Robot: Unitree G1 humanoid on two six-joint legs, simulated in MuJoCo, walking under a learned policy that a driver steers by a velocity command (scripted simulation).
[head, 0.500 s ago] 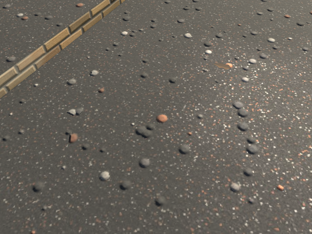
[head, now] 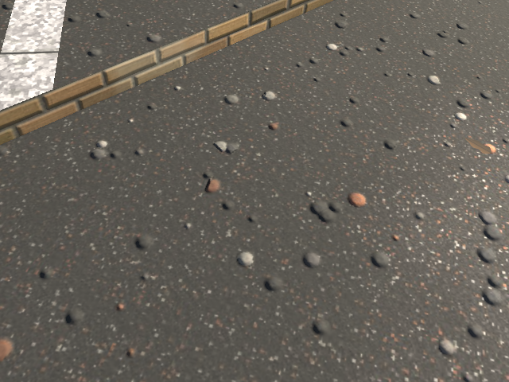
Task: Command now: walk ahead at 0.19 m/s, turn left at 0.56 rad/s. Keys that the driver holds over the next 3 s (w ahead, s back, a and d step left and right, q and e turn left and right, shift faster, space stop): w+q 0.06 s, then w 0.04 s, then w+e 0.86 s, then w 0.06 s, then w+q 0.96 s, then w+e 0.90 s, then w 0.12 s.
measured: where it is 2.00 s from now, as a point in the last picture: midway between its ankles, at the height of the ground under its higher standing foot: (309, 208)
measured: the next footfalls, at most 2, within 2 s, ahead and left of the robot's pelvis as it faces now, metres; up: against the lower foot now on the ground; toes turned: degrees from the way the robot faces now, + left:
right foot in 0.24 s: +0.12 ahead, -0.15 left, +0.00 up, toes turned +7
left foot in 0.64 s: +0.39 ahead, +0.10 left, +0.00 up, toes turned -10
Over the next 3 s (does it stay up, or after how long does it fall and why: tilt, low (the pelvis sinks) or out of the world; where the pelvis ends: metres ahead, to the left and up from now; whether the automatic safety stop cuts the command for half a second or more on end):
stays up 1.51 -0.19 0.00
